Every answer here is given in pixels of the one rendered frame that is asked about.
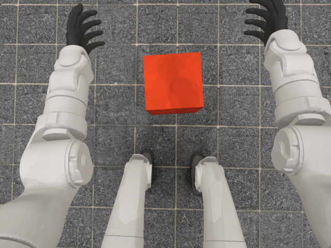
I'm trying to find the right robot hand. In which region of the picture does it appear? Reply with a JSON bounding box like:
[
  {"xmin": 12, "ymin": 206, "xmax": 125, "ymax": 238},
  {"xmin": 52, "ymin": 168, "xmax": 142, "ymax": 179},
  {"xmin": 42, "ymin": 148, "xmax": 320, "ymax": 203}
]
[{"xmin": 244, "ymin": 0, "xmax": 288, "ymax": 47}]

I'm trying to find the right robot upper arm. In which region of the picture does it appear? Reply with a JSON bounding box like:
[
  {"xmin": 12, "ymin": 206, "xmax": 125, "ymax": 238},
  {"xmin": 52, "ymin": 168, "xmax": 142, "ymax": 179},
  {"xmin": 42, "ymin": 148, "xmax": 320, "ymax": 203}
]
[{"xmin": 271, "ymin": 125, "xmax": 331, "ymax": 248}]

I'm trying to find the robot left foot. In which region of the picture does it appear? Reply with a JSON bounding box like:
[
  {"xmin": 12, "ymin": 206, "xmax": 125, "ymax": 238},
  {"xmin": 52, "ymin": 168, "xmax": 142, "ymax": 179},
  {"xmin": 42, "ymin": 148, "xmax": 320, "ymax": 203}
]
[{"xmin": 140, "ymin": 149, "xmax": 154, "ymax": 192}]

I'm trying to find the left robot hand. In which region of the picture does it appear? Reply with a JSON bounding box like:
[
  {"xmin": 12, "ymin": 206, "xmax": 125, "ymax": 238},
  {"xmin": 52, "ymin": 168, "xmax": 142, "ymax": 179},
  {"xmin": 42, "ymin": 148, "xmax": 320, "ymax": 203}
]
[{"xmin": 66, "ymin": 4, "xmax": 105, "ymax": 56}]

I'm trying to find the carton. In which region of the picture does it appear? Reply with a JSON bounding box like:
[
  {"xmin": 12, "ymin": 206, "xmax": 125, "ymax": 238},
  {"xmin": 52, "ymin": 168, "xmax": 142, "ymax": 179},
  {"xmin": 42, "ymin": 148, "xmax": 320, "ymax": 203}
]
[{"xmin": 143, "ymin": 52, "xmax": 204, "ymax": 115}]

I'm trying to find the robot left thigh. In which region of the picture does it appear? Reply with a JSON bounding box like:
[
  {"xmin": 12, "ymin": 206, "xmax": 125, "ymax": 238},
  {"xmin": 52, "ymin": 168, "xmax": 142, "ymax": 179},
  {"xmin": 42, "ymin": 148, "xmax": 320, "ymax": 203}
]
[{"xmin": 101, "ymin": 159, "xmax": 152, "ymax": 248}]

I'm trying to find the right robot forearm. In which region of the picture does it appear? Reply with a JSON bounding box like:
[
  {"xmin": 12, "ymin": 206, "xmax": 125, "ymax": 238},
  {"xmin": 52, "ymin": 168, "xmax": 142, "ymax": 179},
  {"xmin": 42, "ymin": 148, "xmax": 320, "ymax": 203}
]
[{"xmin": 264, "ymin": 29, "xmax": 331, "ymax": 129}]

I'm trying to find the left robot forearm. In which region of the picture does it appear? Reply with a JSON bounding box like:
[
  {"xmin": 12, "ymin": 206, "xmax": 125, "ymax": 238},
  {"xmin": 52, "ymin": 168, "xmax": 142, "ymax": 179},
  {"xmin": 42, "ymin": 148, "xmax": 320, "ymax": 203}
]
[{"xmin": 20, "ymin": 45, "xmax": 94, "ymax": 183}]

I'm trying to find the left robot upper arm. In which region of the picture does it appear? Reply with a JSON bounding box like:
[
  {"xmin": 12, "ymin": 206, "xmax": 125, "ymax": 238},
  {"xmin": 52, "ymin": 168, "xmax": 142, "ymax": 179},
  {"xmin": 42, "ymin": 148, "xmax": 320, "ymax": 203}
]
[{"xmin": 0, "ymin": 139, "xmax": 94, "ymax": 248}]

